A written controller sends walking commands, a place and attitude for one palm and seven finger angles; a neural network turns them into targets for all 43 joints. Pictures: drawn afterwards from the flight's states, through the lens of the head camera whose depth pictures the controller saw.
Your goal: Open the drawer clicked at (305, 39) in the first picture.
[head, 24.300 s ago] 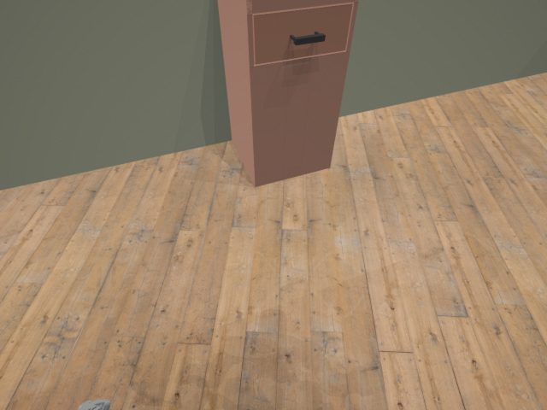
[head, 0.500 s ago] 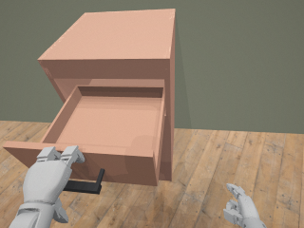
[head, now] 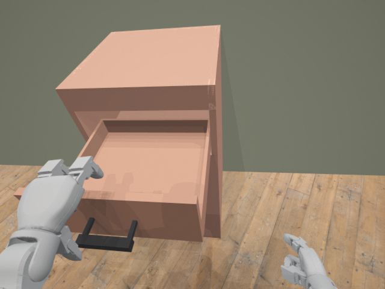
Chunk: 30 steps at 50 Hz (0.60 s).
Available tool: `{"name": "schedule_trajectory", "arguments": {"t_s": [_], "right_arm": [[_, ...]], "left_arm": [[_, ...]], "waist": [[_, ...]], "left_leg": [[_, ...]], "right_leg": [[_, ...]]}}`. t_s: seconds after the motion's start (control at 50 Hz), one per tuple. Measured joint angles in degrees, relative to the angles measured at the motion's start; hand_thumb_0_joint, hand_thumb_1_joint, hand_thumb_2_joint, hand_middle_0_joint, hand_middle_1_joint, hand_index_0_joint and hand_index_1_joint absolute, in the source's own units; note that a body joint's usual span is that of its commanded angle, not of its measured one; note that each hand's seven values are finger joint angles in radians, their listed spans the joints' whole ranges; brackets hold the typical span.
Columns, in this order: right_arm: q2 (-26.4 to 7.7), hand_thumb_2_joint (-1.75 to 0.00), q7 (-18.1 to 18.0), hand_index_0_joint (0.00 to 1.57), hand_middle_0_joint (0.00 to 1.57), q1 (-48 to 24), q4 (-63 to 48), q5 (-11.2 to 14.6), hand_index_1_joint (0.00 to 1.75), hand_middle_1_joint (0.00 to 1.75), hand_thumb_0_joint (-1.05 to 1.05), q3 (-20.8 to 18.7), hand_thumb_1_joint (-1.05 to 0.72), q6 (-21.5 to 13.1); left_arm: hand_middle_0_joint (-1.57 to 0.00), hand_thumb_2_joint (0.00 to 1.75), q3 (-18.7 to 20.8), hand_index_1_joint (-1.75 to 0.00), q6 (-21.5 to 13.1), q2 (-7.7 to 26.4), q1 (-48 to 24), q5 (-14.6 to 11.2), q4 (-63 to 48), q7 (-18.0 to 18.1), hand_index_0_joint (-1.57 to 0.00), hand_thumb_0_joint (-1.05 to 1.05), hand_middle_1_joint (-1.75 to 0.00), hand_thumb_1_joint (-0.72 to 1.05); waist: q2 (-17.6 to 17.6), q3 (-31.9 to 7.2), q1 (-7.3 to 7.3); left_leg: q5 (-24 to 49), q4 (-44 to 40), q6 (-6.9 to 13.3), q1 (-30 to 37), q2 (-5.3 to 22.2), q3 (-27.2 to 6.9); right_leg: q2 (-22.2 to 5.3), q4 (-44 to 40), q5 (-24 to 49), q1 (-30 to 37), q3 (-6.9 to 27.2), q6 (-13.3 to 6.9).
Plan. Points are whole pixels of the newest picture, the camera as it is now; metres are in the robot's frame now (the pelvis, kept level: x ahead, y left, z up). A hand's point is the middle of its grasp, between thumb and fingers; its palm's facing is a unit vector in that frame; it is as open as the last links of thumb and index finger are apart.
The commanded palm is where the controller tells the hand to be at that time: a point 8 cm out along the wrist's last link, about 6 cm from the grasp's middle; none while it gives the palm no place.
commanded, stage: lift the hand off the handle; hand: left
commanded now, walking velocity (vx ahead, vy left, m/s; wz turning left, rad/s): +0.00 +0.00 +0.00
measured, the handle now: (108, 233) +0.22 +0.25 -0.02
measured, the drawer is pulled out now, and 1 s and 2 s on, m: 0.30 0.30 0.30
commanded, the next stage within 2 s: draw the hand back to the body in 0.10 s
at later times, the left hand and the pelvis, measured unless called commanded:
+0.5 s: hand (67, 211) +0.19 +0.26 +0.13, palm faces +0.09 -0.05 -0.99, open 13.8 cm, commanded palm +0.15 +0.25 +0.18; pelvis -0.01 -0.01 +0.00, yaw +1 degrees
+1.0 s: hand (77, 209) +0.19 +0.22 +0.15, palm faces +0.38 -0.81 -0.45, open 13.4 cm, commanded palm +0.13 +0.26 +0.18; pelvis +0.00 -0.01 +0.00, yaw +2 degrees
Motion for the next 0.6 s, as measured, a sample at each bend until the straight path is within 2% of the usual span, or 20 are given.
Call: {"name": "schedule_trajectory", "arguments": {"t_s": [0.14, 0.22, 0.34, 0.48, 0.6], "right_arm": [[-0.8, -0.89, 0.1, 0.20, 0.20, 0.0, -0.2, 0.5, 0.30, 0.30, 0.02, -0.3, -0.91, 0.1], [-1.2, -0.89, -0.3, 0.20, 0.20, 0.4, -0.2, 0.2, 0.30, 0.30, 0.02, -0.4, -0.91, -0.3], [-0.6, -0.89, -0.5, 0.20, 0.20, 0.4, 0.7, -0.1, 0.30, 0.30, 0.02, -0.4, -0.91, -0.8], [-0.1, -0.89, -0.2, 0.20, 0.20, 0.4, 0.6, 0.1, 0.30, 0.30, 0.02, -0.3, -0.91, -1.1], [-0.7, -0.89, -0.5, 0.20, 0.20, 0.8, 0.1, 0.0, 0.30, 0.30, 0.02, -0.5, -0.91, -1.4]], "left_arm": [[-0.32, 0.30, 2.3, -1.20, 0.6, 1.0, 0.7, -2.0, -0.8, -2.1, -0.32, 0.00, -1.20, -0.49], [-0.32, 0.30, 1.0, -1.20, -0.5, 0.2, 0.1, -1.7, -0.2, -2.5, -0.32, 0.00, -1.20, -0.49], [-0.32, 0.30, 0.9, -1.20, -3.0, 1.1, -1.2, -0.7, 1.7, -1.6, -0.32, 0.00, -1.20, -0.49], [-0.32, 0.30, 3.4, -1.20, -2.5, 1.8, -0.9, -2.1, 2.0, -1.7, -0.32, 0.00, -1.20, -0.49], [-0.32, 0.30, 3.2, -1.20, -3.1, 1.6, 0.8, -2.3, 1.1, -2.0, -0.32, 0.00, -1.20, -0.49]], "waist": [[0.1, 0.6, 0.01], [0.1, 0.7, 0.37], [-0.3, 0.9, 0.52], [-0.4, 0.8, -0.13], [-0.3, 0.7, -0.07]], "left_leg": [[0.2, 0.0, -0.1, 0.0, 0.0, -0.3], [0.3, 0.2, -0.1, -0.4, 0.0, -0.6], [0.3, 0.5, -0.3, -0.7, 0.1, -0.6], [0.4, 0.5, -0.5, -1.0, 0.2, -0.6], [0.2, 1.0, -0.5, -1.7, 0.2, -0.7]], "right_leg": [[0.0, -0.4, 0.3, 0.2, -0.3, -0.1], [-0.1, -0.3, 0.3, 0.0, -0.6, -0.1], [0.0, -0.1, 0.3, -0.3, -0.7, -0.4], [0.1, 0.0, 0.4, -0.6, -0.7, -0.5], [0.1, 0.4, 0.2, -1.2, -0.7, -0.5]]}}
